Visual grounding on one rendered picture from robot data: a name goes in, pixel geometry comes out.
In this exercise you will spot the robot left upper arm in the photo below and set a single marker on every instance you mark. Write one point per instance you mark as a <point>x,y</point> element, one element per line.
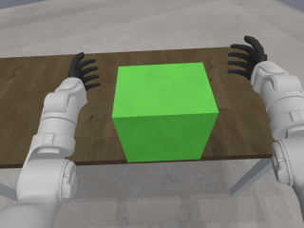
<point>44,186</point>

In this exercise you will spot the robot left forearm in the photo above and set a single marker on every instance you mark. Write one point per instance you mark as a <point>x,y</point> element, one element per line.
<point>55,136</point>

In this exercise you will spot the robot right forearm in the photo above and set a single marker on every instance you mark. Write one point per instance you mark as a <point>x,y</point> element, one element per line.
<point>283,98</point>

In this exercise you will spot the left robot hand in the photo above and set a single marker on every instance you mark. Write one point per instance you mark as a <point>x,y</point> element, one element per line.
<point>75,70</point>

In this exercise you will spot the carton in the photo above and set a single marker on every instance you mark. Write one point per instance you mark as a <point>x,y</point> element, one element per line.
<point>163,112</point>

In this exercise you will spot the table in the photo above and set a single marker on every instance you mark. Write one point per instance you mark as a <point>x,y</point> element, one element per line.
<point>241,130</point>

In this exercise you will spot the robot right upper arm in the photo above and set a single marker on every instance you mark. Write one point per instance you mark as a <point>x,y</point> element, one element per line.
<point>288,165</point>

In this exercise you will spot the right robot hand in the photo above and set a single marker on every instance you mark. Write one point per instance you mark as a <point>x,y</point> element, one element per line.
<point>256,55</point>

